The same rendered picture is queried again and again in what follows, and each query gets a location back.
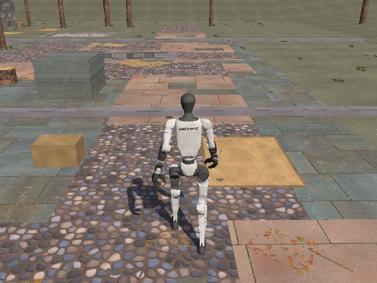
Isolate right robot upper arm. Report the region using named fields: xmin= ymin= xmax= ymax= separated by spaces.
xmin=200 ymin=119 xmax=215 ymax=149

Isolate right robot thigh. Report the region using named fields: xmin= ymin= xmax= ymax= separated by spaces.
xmin=197 ymin=166 xmax=209 ymax=215

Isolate robot left forearm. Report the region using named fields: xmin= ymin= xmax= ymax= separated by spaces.
xmin=154 ymin=144 xmax=167 ymax=175

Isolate left robot upper arm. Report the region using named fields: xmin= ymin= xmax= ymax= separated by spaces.
xmin=161 ymin=119 xmax=176 ymax=153

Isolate robot right forearm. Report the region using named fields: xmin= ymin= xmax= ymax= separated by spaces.
xmin=209 ymin=141 xmax=218 ymax=160

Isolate robot torso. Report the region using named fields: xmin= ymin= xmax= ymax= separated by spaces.
xmin=175 ymin=116 xmax=202 ymax=177

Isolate robot right hand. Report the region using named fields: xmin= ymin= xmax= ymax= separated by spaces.
xmin=204 ymin=158 xmax=218 ymax=169

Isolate robot left hand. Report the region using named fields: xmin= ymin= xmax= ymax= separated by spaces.
xmin=152 ymin=173 xmax=166 ymax=190

